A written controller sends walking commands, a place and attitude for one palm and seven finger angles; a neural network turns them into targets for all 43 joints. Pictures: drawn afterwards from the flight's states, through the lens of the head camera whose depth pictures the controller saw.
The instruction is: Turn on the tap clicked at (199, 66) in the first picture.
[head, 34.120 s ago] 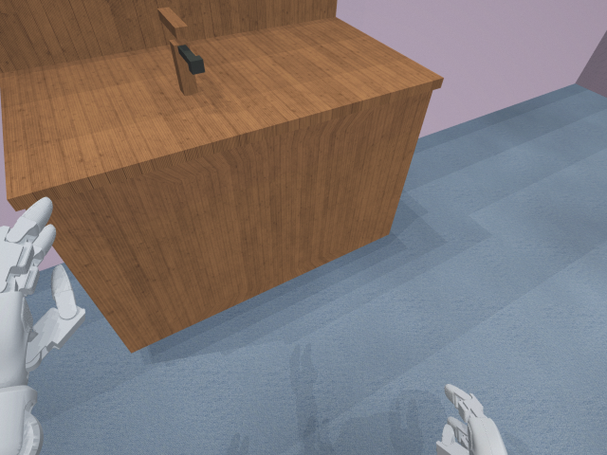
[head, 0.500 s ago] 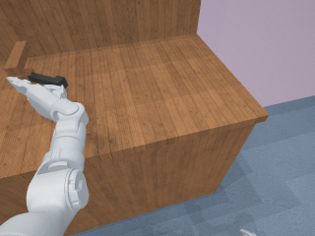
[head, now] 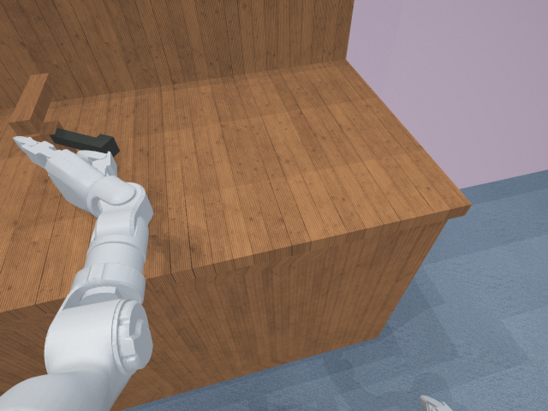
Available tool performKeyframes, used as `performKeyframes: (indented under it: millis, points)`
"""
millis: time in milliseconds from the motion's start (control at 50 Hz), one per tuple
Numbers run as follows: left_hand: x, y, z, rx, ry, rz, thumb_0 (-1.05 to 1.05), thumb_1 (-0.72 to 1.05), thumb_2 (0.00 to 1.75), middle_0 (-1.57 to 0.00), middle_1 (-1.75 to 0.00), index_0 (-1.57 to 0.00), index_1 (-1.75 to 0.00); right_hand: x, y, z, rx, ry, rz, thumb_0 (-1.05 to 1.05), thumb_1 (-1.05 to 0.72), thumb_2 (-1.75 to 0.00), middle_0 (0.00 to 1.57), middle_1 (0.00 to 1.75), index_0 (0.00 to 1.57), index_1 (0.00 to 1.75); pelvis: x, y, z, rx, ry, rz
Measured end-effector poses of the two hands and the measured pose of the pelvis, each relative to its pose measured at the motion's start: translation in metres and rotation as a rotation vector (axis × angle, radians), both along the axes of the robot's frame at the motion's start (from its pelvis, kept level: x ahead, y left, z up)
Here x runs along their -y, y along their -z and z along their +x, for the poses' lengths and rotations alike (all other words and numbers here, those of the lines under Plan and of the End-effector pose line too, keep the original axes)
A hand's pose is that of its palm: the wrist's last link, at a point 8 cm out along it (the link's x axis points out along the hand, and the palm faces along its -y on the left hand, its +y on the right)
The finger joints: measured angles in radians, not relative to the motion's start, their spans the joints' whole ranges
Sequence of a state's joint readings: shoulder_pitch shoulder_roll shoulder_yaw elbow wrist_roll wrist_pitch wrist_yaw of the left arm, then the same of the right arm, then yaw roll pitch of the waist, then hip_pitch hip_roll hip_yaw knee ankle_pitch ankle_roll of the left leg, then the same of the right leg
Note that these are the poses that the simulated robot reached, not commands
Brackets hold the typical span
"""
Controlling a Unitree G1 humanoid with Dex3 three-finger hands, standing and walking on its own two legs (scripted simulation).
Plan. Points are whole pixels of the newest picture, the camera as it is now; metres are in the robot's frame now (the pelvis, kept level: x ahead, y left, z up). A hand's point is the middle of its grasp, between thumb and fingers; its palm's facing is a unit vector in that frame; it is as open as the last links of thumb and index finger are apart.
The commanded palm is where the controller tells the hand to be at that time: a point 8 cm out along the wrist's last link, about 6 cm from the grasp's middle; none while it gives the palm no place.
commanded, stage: push the lever round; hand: left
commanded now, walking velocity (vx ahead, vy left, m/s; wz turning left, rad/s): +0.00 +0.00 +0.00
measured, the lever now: (104, 147) +0.46 +0.27 +0.15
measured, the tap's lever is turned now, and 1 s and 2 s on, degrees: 55 70 76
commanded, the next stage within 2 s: lift the hand up off the lever in 1.00 s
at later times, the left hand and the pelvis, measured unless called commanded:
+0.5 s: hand (109, 159) +0.44 +0.26 +0.15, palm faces +0.85 -0.52 -0.05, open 8.6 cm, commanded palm +0.45 +0.26 +0.15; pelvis +0.00 -0.01 +0.00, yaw +0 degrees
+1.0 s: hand (125, 149) +0.47 +0.24 +0.15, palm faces +0.84 -0.55 -0.05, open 7.9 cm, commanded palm +0.45 +0.27 +0.15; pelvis +0.01 +0.00 +0.00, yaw +0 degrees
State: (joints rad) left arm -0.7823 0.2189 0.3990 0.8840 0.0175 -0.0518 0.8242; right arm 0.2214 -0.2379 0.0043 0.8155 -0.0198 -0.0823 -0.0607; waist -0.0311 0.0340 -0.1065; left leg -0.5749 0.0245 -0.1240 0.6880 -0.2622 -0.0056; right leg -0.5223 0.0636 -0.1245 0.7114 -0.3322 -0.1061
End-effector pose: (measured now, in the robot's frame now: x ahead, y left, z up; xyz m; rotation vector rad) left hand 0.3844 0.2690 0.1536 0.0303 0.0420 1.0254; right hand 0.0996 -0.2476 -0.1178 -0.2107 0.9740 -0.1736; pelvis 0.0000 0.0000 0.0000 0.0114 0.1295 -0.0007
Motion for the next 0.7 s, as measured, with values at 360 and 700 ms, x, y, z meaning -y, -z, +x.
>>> performKeyframes:
  millis: [360,700]
  points:
    - [0.0001,-0.0001,0.0006,-0.004,-0.004,-0.002,0.01,0.9,0.9,-0.15,-0.15,0.0,0.0,0.0048,-0.0001,0.0081,-0.007,0.006,-0.002,0.01,-0.91,-0.89,0.2,0.3,0.2,0.3,0.0045,-0.0008,0.004,-0.001,-0.003,0.004]
    - [-0.0002,0.0008,0.0007,-0.006,-0.003,0.004,0.01,0.9,0.9,-0.15,-0.15,0.0,0.0,0.0069,0.0032,0.0054,-0.023,0.002,0.001,0.01,-0.91,-0.89,0.2,0.3,0.2,0.3,0.0071,0.0001,0.0038,-0.006,-0.006,0.003]
